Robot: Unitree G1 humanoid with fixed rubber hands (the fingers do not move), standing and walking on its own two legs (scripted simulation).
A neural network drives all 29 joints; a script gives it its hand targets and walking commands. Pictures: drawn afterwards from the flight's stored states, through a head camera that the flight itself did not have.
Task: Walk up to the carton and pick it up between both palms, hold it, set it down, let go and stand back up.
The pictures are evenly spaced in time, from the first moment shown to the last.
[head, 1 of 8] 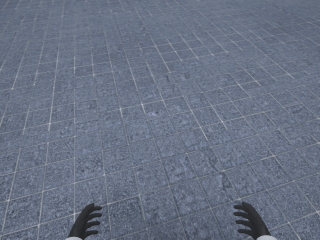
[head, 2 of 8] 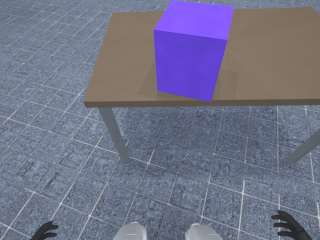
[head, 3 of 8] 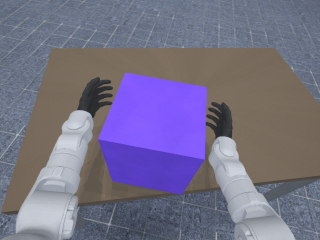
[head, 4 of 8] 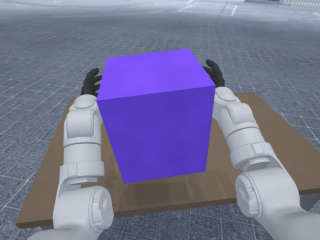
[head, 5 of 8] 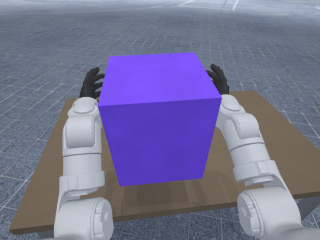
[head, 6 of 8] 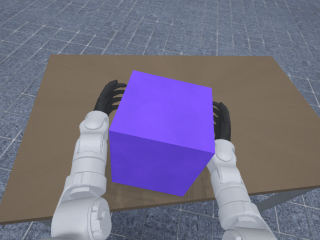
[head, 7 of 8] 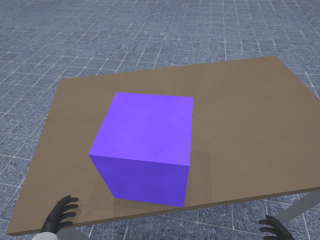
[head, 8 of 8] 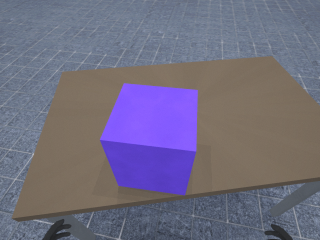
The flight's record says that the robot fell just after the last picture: no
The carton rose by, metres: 0.21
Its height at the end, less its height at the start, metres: +0.00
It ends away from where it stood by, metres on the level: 0.02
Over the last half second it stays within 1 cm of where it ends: yes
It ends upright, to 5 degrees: yes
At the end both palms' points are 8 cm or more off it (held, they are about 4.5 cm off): yes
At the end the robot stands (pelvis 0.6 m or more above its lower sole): yes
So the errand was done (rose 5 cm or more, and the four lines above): yes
